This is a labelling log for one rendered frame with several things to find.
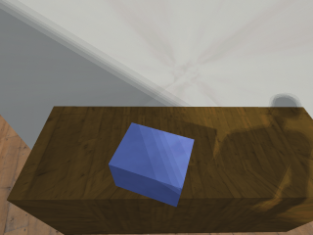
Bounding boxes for carton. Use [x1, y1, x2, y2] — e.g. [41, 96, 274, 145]
[109, 122, 195, 207]

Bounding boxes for pedestal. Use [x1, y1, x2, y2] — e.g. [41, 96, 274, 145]
[7, 106, 313, 235]

